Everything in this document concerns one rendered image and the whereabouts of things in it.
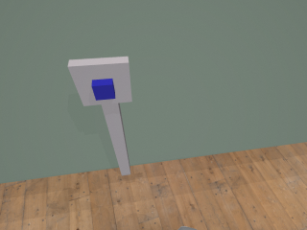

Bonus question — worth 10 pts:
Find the panel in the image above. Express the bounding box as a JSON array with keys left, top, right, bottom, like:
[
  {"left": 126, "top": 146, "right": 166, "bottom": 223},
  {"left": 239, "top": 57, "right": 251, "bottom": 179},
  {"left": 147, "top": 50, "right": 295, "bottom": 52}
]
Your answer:
[{"left": 67, "top": 56, "right": 132, "bottom": 176}]

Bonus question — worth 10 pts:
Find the button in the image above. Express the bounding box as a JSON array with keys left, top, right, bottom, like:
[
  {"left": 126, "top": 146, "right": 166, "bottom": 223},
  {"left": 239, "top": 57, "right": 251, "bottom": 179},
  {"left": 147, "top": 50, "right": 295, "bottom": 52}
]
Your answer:
[{"left": 91, "top": 79, "right": 115, "bottom": 101}]

